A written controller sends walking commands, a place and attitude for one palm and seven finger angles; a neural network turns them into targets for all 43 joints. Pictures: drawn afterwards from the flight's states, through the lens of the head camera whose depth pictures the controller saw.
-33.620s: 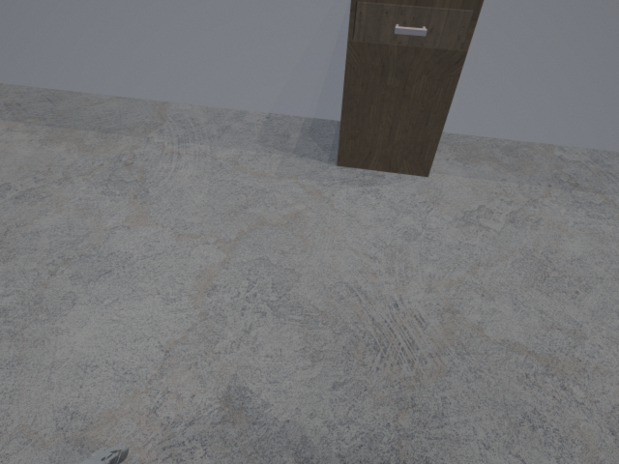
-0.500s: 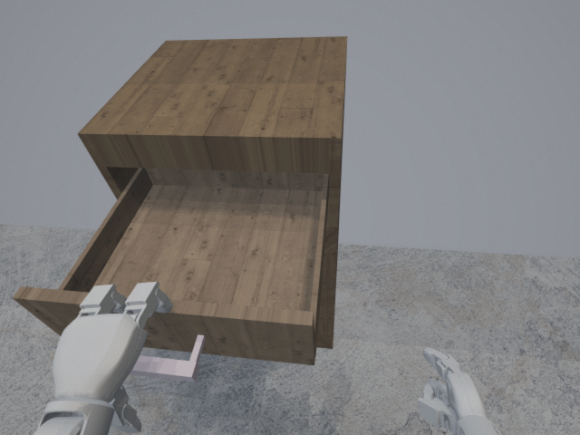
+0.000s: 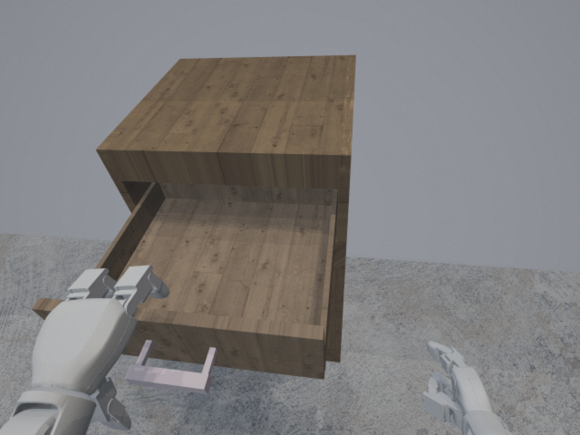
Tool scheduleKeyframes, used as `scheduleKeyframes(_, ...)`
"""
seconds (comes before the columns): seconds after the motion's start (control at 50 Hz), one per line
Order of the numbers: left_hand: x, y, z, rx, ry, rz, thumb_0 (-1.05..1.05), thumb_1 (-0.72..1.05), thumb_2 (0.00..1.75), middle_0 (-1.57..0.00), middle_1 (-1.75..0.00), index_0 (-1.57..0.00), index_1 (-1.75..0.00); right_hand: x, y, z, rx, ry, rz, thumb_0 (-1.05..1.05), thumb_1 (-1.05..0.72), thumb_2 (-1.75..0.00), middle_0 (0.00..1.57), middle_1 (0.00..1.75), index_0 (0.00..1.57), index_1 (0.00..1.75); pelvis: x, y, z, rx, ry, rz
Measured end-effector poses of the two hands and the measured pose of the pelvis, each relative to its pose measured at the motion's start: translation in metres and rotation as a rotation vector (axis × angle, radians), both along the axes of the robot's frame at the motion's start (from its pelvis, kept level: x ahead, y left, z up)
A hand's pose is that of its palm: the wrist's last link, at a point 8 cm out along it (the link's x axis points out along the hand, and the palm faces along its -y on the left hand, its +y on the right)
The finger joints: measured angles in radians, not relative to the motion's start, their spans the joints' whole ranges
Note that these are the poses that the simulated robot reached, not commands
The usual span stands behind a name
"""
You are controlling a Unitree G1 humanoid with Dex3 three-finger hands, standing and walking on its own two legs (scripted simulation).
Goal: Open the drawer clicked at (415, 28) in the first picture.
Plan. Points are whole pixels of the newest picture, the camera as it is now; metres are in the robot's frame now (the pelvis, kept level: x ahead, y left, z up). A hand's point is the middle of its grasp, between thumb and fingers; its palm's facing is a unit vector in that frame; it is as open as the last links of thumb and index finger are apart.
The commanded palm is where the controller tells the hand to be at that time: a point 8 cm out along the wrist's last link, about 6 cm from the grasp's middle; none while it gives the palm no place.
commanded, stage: draw the hand back to the body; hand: left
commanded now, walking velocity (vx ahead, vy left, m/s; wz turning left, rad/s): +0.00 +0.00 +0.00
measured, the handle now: (174, 364) +0.22 +0.22 -0.04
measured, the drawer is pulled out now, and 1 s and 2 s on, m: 0.30 0.30 0.30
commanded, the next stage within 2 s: step back with the hand held close in 1.70 s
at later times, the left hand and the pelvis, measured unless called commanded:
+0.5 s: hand (102, 360) +0.16 +0.24 +0.11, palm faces +0.02 -0.10 -0.99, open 13.8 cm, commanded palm +0.14 +0.24 +0.17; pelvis -0.01 +0.00 +0.00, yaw +1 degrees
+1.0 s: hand (114, 316) +0.19 +0.22 +0.16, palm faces +0.36 -0.85 -0.37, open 12.9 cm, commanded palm +0.14 +0.26 +0.18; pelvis +0.01 +0.00 +0.01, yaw +2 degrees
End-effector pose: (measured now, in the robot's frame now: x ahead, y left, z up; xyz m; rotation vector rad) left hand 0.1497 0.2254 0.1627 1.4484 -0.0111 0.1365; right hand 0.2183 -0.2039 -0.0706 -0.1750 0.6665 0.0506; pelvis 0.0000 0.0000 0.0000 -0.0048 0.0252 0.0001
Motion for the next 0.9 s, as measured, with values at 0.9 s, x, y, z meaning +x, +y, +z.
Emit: scheduleKeyframes(0.9, -0.006, 0.032, -0.006, -0.954, -0.247, 0.098, 0.0, -0.39, 0.35, -0.31, -1.13, -0.31, -1.13, -0.028, 0.003, 0.009, -0.045, -0.078, -0.089, 0.01, -0.9, -0.9, 0.2, 0.3, 0.2, 0.3, 0.005, -0.002, 0.005, 0.001, -0.064, 0.023)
